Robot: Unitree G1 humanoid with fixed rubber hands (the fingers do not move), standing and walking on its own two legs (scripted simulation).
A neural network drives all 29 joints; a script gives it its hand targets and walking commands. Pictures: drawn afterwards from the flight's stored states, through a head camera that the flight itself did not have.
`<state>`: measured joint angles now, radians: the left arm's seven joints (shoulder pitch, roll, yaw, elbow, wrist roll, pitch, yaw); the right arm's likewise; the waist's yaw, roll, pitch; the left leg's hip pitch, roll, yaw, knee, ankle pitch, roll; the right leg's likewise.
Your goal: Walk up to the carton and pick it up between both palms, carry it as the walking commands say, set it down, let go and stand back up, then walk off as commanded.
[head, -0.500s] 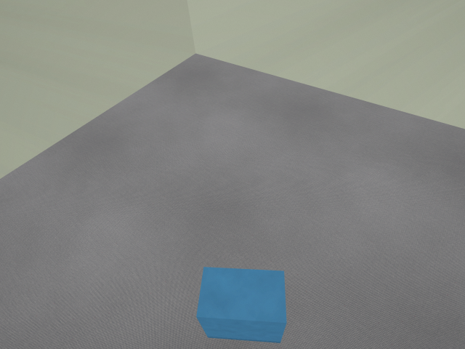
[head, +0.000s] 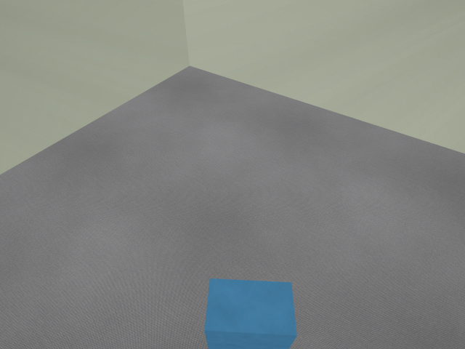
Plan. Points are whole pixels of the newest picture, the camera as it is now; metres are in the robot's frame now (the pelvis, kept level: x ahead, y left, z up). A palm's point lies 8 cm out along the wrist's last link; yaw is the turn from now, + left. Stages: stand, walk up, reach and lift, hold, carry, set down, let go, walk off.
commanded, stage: walk up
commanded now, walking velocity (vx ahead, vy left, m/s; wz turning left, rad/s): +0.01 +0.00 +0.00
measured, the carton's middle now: (248, 319) +0.38 -0.05 -0.63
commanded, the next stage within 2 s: stand in 0.36 s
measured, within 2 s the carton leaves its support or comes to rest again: neither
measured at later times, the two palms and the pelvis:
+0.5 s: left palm out of the picture +0.01 +0.23 -0.15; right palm out of the picture +0.01 -0.22 -0.14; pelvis +0.01 +0.01 +0.00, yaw +0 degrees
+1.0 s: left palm (135, 340) +0.19 +0.20 -0.12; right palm (366, 348) +0.17 -0.23 -0.11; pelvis -0.01 +0.01 -0.02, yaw -3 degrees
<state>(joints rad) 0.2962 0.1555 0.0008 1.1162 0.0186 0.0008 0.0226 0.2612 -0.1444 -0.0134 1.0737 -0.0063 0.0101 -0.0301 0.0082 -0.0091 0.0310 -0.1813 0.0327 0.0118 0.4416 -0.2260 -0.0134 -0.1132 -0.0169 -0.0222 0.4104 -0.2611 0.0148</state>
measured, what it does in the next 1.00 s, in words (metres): stands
